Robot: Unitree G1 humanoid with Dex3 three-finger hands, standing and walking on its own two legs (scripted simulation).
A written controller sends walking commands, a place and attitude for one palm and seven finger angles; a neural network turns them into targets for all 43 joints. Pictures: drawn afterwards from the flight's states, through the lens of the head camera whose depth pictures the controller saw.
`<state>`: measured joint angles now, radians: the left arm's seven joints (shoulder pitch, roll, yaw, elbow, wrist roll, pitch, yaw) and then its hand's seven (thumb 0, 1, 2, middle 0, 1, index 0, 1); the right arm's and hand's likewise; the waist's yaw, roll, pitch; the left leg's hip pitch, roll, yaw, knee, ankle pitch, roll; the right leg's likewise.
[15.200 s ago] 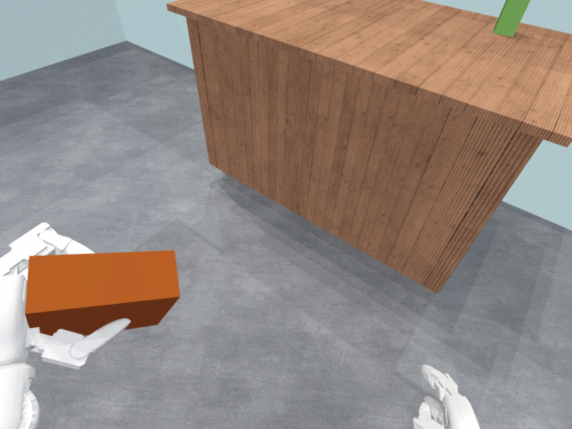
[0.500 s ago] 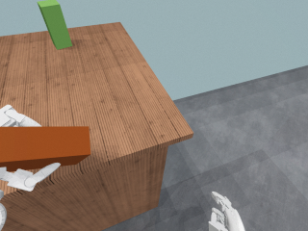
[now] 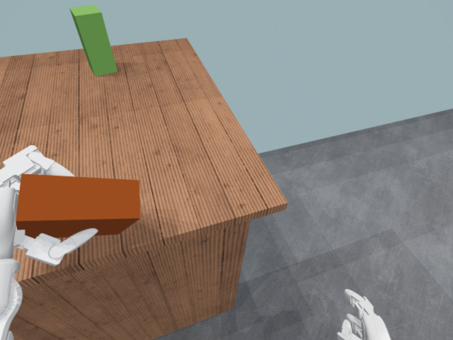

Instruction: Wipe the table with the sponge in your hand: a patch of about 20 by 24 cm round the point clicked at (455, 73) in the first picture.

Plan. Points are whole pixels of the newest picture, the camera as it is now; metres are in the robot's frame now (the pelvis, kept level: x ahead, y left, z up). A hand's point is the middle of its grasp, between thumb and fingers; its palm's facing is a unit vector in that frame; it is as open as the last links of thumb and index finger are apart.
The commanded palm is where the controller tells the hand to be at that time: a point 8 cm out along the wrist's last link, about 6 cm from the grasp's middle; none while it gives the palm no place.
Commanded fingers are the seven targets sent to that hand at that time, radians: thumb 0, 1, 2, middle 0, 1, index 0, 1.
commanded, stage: come to a stop and stand still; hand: left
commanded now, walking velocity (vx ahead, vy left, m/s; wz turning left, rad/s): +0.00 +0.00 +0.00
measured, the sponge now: (96, 209) +0.24 +0.21 +0.15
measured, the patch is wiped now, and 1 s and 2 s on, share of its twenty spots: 0.00 0.00 0.00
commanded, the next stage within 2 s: look again from close up in 0.76 s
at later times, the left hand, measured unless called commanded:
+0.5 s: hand (40, 192) +0.26 +0.30 +0.16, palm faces +0.35 -0.87 -0.34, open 9.7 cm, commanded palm +0.19 +0.33 +0.18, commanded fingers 0.00 0.10 1.30 -1.20 -1.60 -1.20 -1.60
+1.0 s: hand (30, 199) +0.24 +0.30 +0.16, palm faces +0.39 -0.86 -0.34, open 9.7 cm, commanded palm +0.19 +0.33 +0.18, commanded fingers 0.00 0.10 1.30 -1.20 -1.60 -1.20 -1.60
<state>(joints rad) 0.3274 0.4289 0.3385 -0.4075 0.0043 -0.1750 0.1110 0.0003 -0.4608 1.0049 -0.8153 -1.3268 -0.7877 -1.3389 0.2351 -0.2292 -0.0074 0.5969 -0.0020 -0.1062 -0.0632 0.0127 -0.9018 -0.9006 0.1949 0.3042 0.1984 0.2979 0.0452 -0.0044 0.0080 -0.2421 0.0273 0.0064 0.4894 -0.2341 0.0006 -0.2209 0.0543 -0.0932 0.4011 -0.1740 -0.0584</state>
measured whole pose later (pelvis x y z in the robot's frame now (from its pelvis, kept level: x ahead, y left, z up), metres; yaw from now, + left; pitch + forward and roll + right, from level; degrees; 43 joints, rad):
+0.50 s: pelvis +0.02 +0.06 +0.00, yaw -2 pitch +0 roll -1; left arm 0.37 0.36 0.36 -0.44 -0.05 -0.23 0.09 -0.01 -0.46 1.01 -0.81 -1.33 -0.78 -1.34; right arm 0.21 -0.19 0.03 0.60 0.00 -0.14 -0.01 0.01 -0.90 -0.90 0.20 0.30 0.20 0.30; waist 0.02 -0.03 0.05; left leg -0.20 -0.04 0.07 0.46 -0.26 0.07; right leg -0.21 -0.01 -0.02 0.42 -0.20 0.01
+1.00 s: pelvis +0.02 +0.06 +0.00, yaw -1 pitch -1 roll -2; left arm 0.41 0.35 0.35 -0.46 -0.04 -0.20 0.12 0.00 -0.46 1.01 -0.81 -1.33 -0.78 -1.34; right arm 0.20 -0.20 0.01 0.58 0.01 -0.10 -0.02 0.01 -0.90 -0.90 0.20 0.30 0.20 0.30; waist 0.03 -0.02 0.04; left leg -0.19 -0.03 0.06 0.48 -0.27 0.07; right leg -0.18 -0.01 -0.04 0.40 -0.20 0.02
